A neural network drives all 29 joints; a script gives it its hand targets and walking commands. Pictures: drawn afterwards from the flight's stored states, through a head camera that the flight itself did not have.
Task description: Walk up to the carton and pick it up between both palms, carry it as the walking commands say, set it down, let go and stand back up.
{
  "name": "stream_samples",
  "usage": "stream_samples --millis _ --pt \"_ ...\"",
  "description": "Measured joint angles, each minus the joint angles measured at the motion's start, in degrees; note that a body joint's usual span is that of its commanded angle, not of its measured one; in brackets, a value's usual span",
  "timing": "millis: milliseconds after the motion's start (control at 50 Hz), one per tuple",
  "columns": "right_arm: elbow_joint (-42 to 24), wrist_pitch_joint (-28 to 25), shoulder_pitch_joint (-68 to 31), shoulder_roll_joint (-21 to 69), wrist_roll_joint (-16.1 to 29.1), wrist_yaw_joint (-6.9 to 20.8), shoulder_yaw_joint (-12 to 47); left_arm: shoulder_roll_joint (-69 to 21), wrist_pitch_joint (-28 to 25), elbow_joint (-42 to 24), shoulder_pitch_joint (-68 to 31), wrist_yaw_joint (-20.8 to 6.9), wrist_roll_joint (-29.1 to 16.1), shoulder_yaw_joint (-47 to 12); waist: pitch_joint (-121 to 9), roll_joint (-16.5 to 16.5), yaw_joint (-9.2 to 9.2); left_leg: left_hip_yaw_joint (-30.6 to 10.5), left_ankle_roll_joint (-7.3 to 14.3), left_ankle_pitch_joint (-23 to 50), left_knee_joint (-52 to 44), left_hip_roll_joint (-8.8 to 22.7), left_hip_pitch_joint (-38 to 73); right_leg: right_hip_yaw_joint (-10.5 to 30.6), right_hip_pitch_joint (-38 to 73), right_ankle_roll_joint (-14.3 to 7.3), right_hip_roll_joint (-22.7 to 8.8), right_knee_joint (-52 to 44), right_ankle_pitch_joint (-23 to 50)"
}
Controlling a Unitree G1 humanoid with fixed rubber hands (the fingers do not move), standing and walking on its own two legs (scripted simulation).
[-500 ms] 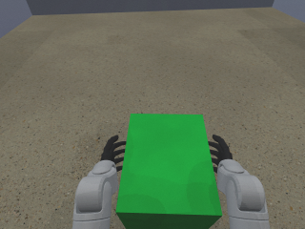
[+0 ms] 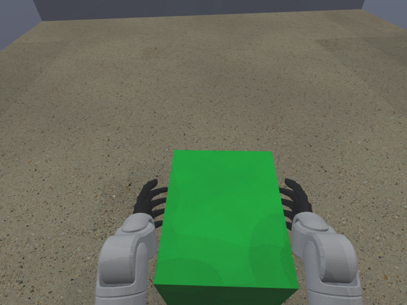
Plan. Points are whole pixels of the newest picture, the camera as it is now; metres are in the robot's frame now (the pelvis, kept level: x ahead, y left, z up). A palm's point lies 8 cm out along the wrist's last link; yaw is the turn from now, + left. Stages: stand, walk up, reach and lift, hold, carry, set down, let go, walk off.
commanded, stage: carry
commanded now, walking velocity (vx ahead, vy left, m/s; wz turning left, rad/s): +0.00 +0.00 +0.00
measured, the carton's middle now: (220, 237) +0.27 +0.00 +0.01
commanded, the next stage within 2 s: none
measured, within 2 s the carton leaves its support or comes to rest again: neither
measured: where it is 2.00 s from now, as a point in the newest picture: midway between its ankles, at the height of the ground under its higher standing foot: (177, 261)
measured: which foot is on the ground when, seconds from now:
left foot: down 0.00-0.58, up 0.60-1.00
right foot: down 0.00-1.00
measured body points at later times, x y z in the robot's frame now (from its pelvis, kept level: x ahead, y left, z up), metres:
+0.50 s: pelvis -0.01 -0.05 -0.01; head -0.02 -0.03 +0.44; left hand +0.26 +0.09 +0.08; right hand +0.25 -0.20 +0.08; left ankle +0.01 +0.07 -0.74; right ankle -0.01 -0.08 -0.74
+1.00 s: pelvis +0.05 -0.05 +0.02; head +0.05 -0.10 +0.47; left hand +0.31 +0.09 +0.12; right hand +0.32 -0.19 +0.09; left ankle +0.04 +0.13 -0.64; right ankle -0.01 -0.08 -0.74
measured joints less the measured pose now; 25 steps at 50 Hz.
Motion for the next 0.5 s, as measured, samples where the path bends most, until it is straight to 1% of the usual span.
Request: stream_samples --millis 100,200,280,380,500 --pt "-0.4 0.6 0.0 0.0 0.0 0.0 0.0 0.0 0.5 -0.4 0.0 0.0 0.0 0.0 -0.1 0.0 -0.01 -0.1 -0.3 0.0 0.1 0.2 0.0 -0.1 0.0 -0.2 0.2 -0.1 -0.1" --pt "-4.0 2.0 0.7 0.0 0.7 -0.6 0.9 0.0 2.0 -4.2 0.9 0.3 -0.7 -0.1 -0.1 -0.3 0.08 0.1 -0.7 -0.5 1.0 0.9 -0.8 0.1 -0.6 -0.6 0.7 0.5 -0.3" --pt "-4.9 3.1 1.2 -0.1 0.8 -0.7 1.2 0.1 3.3 -5.4 1.3 0.4 -0.8 -0.2 -0.5 -0.9 0.07 0.3 -1.2 -1.2 2.6 1.8 -1.8 0.3 -1.7 -1.2 1.3 1.6 -0.8" --pt "-5.6 3.6 1.8 -0.1 0.9 -0.7 1.3 0.1 3.9 -5.9 1.7 0.6 -0.9 -0.5 -0.3 -1.0 -0.28 0.2 -2.3 -2.0 4.7 3.4 -3.2 0.1 -2.6 -2.3 2.6 2.5 -1.1" --pt "-6.9 3.5 2.7 -0.1 1.2 -0.9 1.3 0.1 4.0 -6.8 2.0 0.6 -0.9 -1.1 0.5 -0.7 -0.55 -0.6 -4.1 -2.5 7.1 5.6 -4.8 -0.7 -3.2 -4.2 4.5 2.6 -1.0"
